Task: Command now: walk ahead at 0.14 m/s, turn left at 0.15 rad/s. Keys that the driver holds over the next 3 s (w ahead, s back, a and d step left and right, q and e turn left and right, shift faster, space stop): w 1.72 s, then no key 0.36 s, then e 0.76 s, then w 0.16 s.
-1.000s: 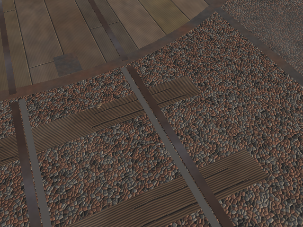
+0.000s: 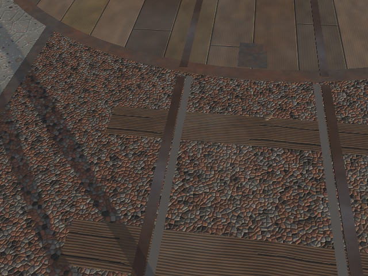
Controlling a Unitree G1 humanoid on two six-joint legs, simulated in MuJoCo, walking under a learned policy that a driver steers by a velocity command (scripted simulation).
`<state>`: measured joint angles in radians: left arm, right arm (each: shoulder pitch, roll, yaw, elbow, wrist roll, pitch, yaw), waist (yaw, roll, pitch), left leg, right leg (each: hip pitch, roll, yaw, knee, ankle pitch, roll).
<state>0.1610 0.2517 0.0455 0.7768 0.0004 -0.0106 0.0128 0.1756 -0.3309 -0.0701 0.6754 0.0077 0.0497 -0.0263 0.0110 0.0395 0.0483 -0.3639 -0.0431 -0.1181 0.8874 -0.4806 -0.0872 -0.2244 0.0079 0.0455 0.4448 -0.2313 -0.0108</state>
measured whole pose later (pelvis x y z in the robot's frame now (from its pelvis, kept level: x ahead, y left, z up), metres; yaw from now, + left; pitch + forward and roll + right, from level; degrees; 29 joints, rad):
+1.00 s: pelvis +0.41 -0.03 -0.01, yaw +0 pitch +2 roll -2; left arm 0.38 0.29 0.04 0.86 -0.02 -0.06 -0.01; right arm 0.06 -0.26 -0.02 0.67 0.02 -0.08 0.04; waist 0.10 0.04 0.03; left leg -0.60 0.08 -0.02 0.54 0.05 0.01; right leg 0.07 0.07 -0.03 0.21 -0.31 -0.04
